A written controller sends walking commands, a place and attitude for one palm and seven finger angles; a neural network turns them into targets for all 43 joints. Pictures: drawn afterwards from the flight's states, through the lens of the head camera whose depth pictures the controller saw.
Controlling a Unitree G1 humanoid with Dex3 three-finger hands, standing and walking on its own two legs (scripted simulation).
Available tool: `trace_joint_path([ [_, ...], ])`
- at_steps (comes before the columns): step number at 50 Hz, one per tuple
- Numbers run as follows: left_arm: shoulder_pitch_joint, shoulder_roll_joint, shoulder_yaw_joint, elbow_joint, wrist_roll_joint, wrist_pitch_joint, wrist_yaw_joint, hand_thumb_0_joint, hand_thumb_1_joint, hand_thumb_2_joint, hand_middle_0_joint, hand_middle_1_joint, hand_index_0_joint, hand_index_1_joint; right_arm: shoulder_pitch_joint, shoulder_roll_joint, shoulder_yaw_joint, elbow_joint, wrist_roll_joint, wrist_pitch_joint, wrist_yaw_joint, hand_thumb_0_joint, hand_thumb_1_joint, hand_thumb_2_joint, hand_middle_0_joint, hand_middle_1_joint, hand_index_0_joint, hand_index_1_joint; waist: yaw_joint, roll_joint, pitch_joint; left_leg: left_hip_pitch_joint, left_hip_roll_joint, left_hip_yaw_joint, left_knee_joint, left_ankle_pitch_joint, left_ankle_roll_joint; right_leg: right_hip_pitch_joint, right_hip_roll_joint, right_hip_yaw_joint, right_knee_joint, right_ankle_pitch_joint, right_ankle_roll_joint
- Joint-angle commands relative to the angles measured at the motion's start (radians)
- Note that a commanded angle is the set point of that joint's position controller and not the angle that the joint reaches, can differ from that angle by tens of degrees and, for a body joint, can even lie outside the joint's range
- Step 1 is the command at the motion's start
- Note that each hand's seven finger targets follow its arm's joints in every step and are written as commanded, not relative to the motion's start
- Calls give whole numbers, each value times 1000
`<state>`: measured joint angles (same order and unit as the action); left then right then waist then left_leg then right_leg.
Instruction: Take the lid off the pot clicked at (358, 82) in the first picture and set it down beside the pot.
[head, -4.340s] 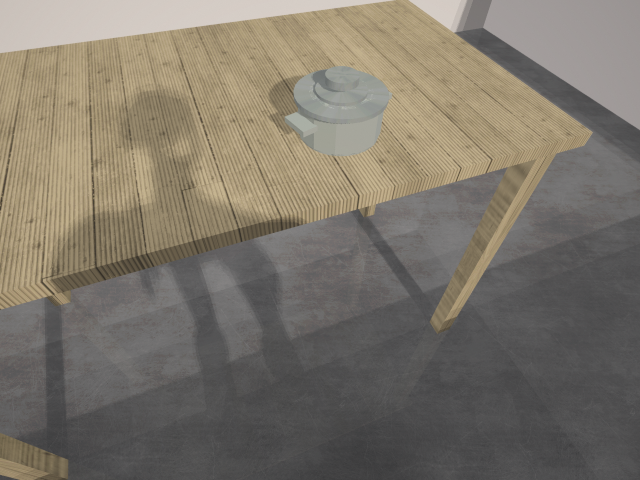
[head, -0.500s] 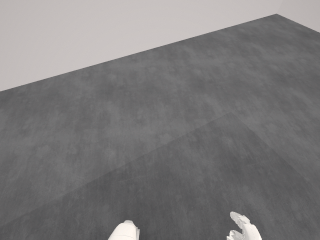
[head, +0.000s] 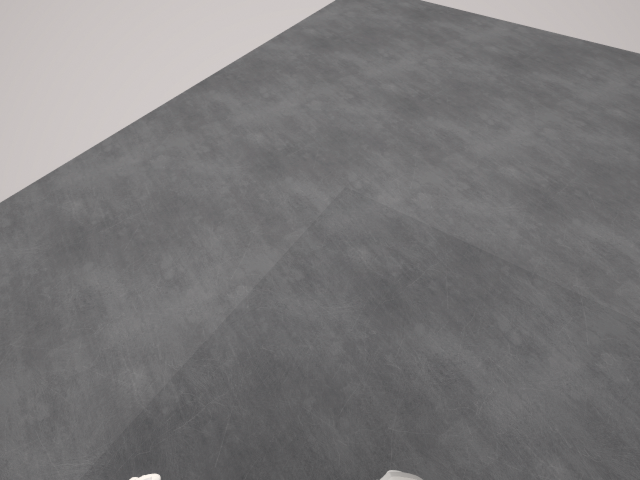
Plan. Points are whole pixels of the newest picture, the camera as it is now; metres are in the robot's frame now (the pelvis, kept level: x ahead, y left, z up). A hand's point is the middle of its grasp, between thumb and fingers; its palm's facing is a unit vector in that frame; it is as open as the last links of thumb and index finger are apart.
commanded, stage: turn to face it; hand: left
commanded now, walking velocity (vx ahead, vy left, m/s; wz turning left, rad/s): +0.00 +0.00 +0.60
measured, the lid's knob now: out of the picture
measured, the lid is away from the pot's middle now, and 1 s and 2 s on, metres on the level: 0.00 0.00 0.00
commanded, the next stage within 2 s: none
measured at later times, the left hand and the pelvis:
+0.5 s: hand out of the picture +0.05 +0.18 -0.19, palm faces +0.28 -0.94 -0.18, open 7.3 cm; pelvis +0.00 -0.02 -0.02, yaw +14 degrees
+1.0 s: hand out of the picture -0.13 +0.12 -0.14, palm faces +0.57 -0.75 -0.34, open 7.4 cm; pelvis -0.03 -0.08 +0.00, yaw +32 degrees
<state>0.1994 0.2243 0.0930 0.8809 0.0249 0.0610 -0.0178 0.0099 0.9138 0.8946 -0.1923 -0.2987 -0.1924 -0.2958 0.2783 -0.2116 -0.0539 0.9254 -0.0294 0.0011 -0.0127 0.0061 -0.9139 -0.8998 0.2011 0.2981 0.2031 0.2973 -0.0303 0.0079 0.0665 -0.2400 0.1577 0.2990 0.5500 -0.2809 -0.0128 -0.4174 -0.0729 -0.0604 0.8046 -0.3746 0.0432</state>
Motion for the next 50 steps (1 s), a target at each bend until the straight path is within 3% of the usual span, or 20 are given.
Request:
trace_joint_path([
  [1,155,61,-6,2,6,-75,20,0,900,900,-200,-300,-200,-300,49,-100,-26,-13,11,-20,-3,0,-900,-900,200,300,200,300,60,3,-176,-53,96,-132,52,228,31,345,-21,31,-398,298,-36],
  [2,180,162,4,29,12,-94,37,0,900,900,-200,-300,-200,-300,49,-1,1,-27,20,-18,-1,0,-900,-900,200,300,200,300,67,-294,-200,-259,-14,-93,187,-209,-23,466,-263,264,-434,590,-104],
  [3,196,177,-4,36,-2,-97,42,0,900,900,-200,-300,-200,-300,11,-7,7,-37,22,-3,-6,0,-900,-900,200,300,200,300,91,-262,-202,-222,-40,-209,268,-357,-22,376,-340,290,-440,704,-197],
  [4,152,166,-12,37,-1,-93,46,0,900,900,-200,-300,-200,-300,21,5,7,-19,22,6,-5,0,-900,-900,200,300,200,300,69,-180,-170,-212,-45,-253,317,-339,-13,323,-317,210,-448,628,-220],
  [5,103,153,-3,34,0,-94,51,0,900,900,-200,-300,-200,-300,28,-7,4,0,19,16,-8,0,-900,-900,200,300,200,300,55,-281,-157,-261,-54,-260,387,-314,-16,332,-282,208,-446,650,-208],
  [10,0,104,-11,2,-5,-75,63,0,900,900,-200,-300,-200,-300,73,-31,-15,58,19,31,-3,0,-900,-900,200,300,200,300,20,-154,-46,-311,-75,-242,561,-189,-48,286,-257,28,-435,682,-210],
  [16,-6,122,11,-9,1,-63,65,0,900,900,-200,-300,-200,-300,28,5,-21,14,18,30,10,0,-900,-900,200,300,200,300,36,-135,-30,-222,-74,-184,316,-165,-44,232,-300,-6,-413,488,-207],
  [20,-33,99,16,-34,-11,-49,58,0,900,900,-200,-300,-200,-300,133,-21,-37,9,12,18,14,0,-900,-900,200,300,200,300,-23,-65,-90,-12,-90,-176,6,83,-20,155,-251,-96,-214,304,-114],
  [21,-21,54,14,-55,-17,-41,53,0,900,900,-200,-300,-200,-300,175,-95,-54,7,7,9,12,0,-900,-900,200,300,200,300,-38,178,-102,59,36,-420,-124,234,54,19,-144,-135,-20,71,-47],
  [22,-45,8,3,-94,-19,-36,49,0,900,900,-200,-300,-200,-300,207,-184,-77,-1,3,5,2,0,-900,-900,200,300,200,300,-62,386,-92,110,253,-756,-236,460,190,-184,-5,-103,219,-313,23],
  [23,-106,49,0,-118,-5,-30,49,0,900,900,-200,-300,-200,-300,213,-203,-78,4,3,12,0,0,-900,-900,200,300,200,300,-74,234,-94,74,275,-751,-249,314,236,-182,-11,22,352,-268,1],
  [24,-103,33,7,-116,-2,-33,43,0,900,900,-200,-300,-200,-300,158,-177,-73,-13,1,6,-5,0,-900,-900,200,300,200,300,-46,204,-105,37,215,-734,-271,156,226,-207,-21,59,392,-184,-2],
  [29,-12,65,19,-44,-4,-29,31,0,900,900,-200,-300,-200,-300,-37,-146,-54,-79,9,-5,-11,0,-900,-900,200,300,200,300,25,74,-106,-30,77,-589,-295,16,147,-144,-8,90,370,47,28],
  [38,39,91,15,-58,-11,-20,40,0,900,900,-200,-300,-200,-300,-60,-214,-85,-90,5,32,8,0,-900,-900,200,300,200,300,7,162,-89,-69,33,-692,-327,-205,152,2,62,55,34,-51,17],
  [42,213,108,21,-22,-21,-21,46,0,900,900,-200,-300,-200,-300,-139,-224,-92,-124,1,50,10,0,-900,-900,200,300,200,300,69,180,-99,-208,-32,-688,-320,-206,96,267,115,18,-237,-26,-16],
  [43,280,132,26,-7,-17,-28,49,0,900,900,-200,-300,-200,-300,-173,-207,-91,-135,8,56,10,0,-900,-900,200,300,200,300,103,137,-101,-287,-80,-648,-243,-226,57,375,89,36,-407,37,-27],
  [45,192,261,35,-58,10,-36,64,0,900,900,-200,-300,-200,-300,-163,-88,-75,-173,15,56,9,0,-900,-900,200,300,200,300,88,-327,12,-532,-280,-357,396,-259,-55,248,-395,574,-726,-313,-190],
  [46,43,238,23,-96,-3,-41,71,0,900,900,-200,-300,-200,-300,-171,-158,-83,-173,4,57,17,0,-900,-900,200,300,200,300,31,-190,62,-447,-192,-437,554,-222,-23,31,-402,476,-718,-242,-193],
  [47,-51,193,20,-114,-5,-57,68,0,900,900,-200,-300,-200,-300,-119,-150,-81,-150,-1,64,27,0,-900,-900,200,300,200,300,-28,-140,48,-397,-184,-427,629,-141,-19,4,-313,362,-673,-124,-176],
  [50,-7,136,0,-99,-5,-76,60,0,900,900,-200,-300,-200,-300,-85,-130,-67,-119,6,55,41,0,-900,-900,200,300,200,300,-12,-159,-1,-411,-167,-334,645,-87,-45,216,-193,147,-491,301,-163],
])
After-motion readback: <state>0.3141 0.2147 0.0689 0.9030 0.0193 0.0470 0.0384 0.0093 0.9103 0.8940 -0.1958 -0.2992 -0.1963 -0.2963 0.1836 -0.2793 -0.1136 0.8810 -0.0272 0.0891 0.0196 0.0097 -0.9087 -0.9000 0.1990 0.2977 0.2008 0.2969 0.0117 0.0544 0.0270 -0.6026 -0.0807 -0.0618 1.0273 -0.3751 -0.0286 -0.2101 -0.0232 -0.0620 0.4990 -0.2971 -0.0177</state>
